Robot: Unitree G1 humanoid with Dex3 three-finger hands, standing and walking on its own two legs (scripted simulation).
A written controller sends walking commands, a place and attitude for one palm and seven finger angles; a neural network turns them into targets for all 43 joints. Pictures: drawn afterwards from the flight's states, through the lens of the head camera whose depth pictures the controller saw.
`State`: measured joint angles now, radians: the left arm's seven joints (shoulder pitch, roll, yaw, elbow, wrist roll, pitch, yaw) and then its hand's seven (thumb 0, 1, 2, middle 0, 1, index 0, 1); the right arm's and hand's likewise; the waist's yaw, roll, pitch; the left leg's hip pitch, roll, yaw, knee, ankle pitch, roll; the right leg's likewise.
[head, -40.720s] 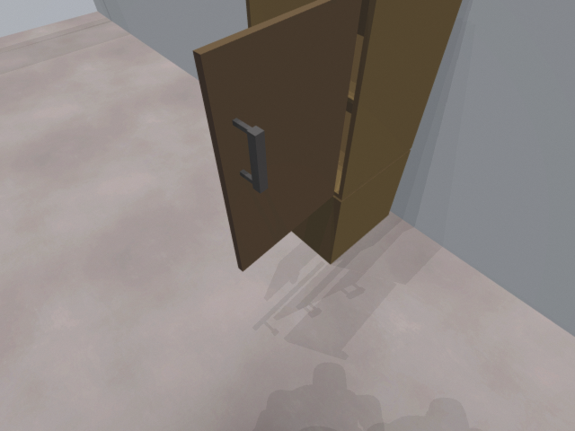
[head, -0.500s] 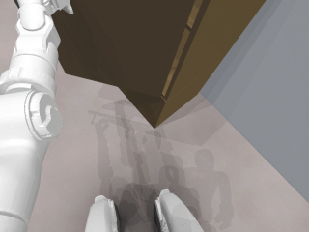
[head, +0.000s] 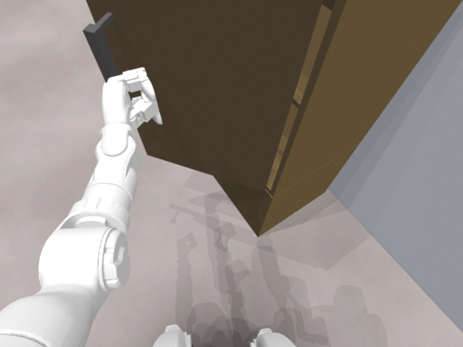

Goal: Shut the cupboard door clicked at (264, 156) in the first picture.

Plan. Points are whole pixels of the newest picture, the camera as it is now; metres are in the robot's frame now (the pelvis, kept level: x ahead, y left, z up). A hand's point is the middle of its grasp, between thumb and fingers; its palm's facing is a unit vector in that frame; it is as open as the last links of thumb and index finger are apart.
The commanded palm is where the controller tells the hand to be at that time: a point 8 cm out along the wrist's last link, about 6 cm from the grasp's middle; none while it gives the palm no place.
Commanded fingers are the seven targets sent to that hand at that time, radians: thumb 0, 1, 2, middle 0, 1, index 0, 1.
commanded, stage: pull the fist back off the door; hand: left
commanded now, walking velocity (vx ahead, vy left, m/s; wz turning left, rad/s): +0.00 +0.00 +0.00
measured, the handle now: (112, 56) +0.64 +0.18 +0.10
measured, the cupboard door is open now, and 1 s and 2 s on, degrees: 37 37 37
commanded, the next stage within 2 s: draw the hand back to the body in 0.20 s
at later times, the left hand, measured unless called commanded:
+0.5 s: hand (141, 120) +0.45 +0.11 +0.12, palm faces +0.04 -1.00 +0.00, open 3.1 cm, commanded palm +0.40 +0.16 +0.13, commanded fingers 0.00 0.90 0.90 -1.30 -1.50 -1.30 -1.50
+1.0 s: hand (50, 209) +0.30 +0.19 +0.16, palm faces +0.13 -0.97 -0.19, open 3.1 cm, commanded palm +0.26 +0.24 +0.18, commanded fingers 0.00 0.90 0.90 -0.89 -1.05 -0.89 -1.05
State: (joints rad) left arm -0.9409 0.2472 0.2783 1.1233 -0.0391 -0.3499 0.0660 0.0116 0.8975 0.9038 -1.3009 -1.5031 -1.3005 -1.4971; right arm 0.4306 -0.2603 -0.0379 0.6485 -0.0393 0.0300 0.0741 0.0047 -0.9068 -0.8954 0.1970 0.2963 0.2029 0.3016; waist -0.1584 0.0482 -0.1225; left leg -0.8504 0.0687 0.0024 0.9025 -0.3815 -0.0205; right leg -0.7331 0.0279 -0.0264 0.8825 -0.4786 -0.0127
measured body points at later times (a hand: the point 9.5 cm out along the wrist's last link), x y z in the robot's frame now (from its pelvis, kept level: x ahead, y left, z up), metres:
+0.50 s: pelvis -0.01 +0.00 +0.01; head +0.05 -0.01 +0.45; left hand +0.45 +0.16 +0.12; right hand +0.01 -0.25 -0.12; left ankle +0.02 +0.13 -0.69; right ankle -0.04 -0.11 -0.69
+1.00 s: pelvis -0.02 +0.01 +0.04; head -0.03 -0.01 +0.49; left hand +0.28 +0.24 +0.17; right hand +0.18 -0.22 -0.03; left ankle +0.02 +0.13 -0.69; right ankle -0.04 -0.11 -0.69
